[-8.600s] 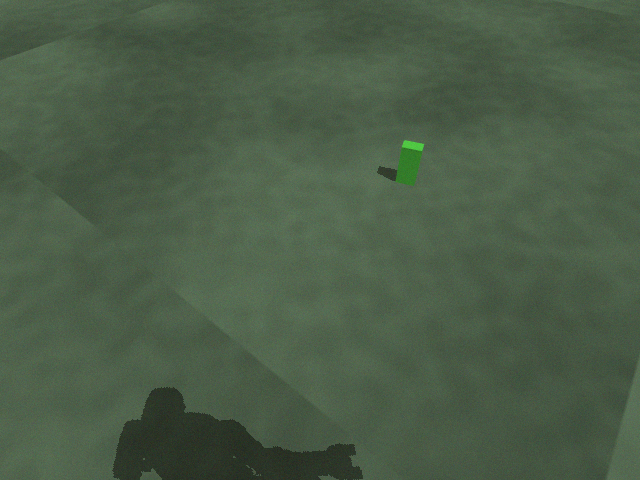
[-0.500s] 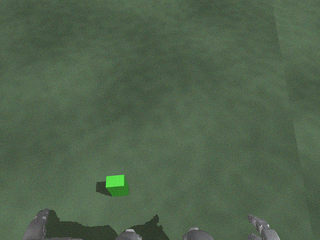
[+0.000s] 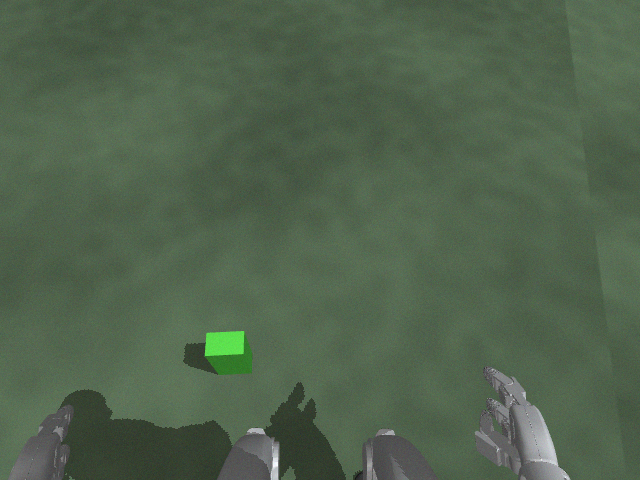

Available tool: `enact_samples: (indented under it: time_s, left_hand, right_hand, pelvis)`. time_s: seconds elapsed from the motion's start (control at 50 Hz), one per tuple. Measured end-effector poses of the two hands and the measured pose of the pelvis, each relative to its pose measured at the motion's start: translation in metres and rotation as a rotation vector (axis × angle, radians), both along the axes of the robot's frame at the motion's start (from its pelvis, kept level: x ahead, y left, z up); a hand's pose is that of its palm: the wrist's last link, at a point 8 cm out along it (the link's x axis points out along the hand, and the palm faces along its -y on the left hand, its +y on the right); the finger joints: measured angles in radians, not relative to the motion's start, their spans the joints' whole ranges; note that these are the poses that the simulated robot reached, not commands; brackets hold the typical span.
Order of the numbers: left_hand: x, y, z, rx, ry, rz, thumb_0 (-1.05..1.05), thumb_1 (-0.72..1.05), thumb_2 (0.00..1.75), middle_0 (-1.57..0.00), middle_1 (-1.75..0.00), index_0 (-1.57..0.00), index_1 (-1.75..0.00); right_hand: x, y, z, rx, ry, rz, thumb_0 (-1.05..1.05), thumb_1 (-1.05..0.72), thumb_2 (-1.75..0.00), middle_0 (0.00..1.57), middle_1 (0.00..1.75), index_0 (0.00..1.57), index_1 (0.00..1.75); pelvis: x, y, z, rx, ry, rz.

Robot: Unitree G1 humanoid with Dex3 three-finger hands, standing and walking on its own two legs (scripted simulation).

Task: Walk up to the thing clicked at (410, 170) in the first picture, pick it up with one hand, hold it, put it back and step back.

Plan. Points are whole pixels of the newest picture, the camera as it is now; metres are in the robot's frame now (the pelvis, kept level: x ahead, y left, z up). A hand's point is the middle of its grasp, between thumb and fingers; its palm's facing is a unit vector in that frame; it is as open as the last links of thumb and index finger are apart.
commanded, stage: go down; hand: left
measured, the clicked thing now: (230, 354) +0.42 +0.21 -0.58
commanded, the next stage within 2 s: none
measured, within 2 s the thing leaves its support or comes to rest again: neither
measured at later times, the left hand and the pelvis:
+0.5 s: hand (88, 400) +0.25 +0.36 -0.20, palm faces +0.18 -0.96 -0.19, open 17.6 cm; pelvis -0.06 -0.01 -0.15, yaw -2 degrees
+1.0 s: hand (89, 375) +0.29 +0.39 -0.24, palm faces +0.19 -0.97 -0.13, open 17.6 cm; pelvis -0.08 +0.00 -0.23, yaw -4 degrees
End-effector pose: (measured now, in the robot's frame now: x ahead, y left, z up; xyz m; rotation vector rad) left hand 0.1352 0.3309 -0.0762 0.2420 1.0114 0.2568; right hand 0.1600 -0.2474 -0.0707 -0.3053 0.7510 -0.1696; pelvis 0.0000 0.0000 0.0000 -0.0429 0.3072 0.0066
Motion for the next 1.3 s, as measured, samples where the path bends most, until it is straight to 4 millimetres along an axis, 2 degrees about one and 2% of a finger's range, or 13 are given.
enact_samples:
  time_s: [0.12, 0.34, 0.52, 0.68, 0.84, 1.3]
  left_hand:
    - [0.016, 0.017, -0.023, -0.004, -0.102, 0.001, -0.01, -0.52, 0.05, -0.09, -0.06, -0.09, -0.07]
    - [0.071, 0.06, -0.08, -0.028, -0.41, -0.05, -0.01, -0.55, 0.01, -0.09, -0.03, -0.09, -0.03]
    - [0.084, 0.078, -0.109, -0.057, -0.499, -0.044, -0.01, -0.59, 0.01, -0.08, -0.03, -0.08, -0.03]
    - [0.103, 0.091, -0.127, -0.063, -0.609, -0.058, -0.02, -0.6, 0.03, -0.06, -0.05, -0.07, -0.04]
    - [0.119, 0.101, -0.144, -0.075, -0.656, -0.072, -0.02, -0.6, 0.03, -0.07, -0.06, -0.07, -0.05]
    - [0.141, 0.115, -0.171, -0.09, -0.774, -0.086, -0.02, -0.6, 0.05, -0.05, -0.08, -0.07, -0.07]
  right_hand:
    - [-0.007, -0.006, -0.032, -0.016, 0.026, 0.032, 0.01, -0.88, -0.89, 0.2, 0.3, 0.2, 0.3]
    - [-0.032, -0.024, -0.131, -0.071, 0.146, 0.069, 0.01, -0.9, -0.89, 0.2, 0.3, 0.2, 0.3]
    - [-0.066, -0.026, -0.183, -0.07, 0.241, 0.066, 0.01, -0.9, -0.89, 0.2, 0.3, 0.2, 0.3]
    - [-0.088, -0.032, -0.213, -0.105, 0.281, 0.078, 0.01, -0.89, -0.89, 0.2, 0.3, 0.2, 0.3]
    - [-0.101, -0.036, -0.232, -0.133, 0.31, 0.077, 0.01, -0.89, -0.89, 0.2, 0.3, 0.2, 0.3]
    - [-0.108, -0.038, -0.281, -0.164, 0.346, 0.115, 0.01, -0.89, -0.89, 0.2, 0.3, 0.2, 0.3]
  pelvis:
    - [-0.01, -0.002, -0.028, 0.002, 0.066, -0.004]
    - [-0.04, -0.005, -0.114, -0.008, 0.197, -0.015]
    - [-0.058, -0.005, -0.154, -0.015, 0.245, -0.023]
    - [-0.073, -0.008, -0.187, -0.023, 0.259, -0.03]
    - [-0.079, -0.005, -0.211, -0.038, 0.273, -0.039]
    - [-0.086, -0.003, -0.261, -0.049, 0.271, -0.046]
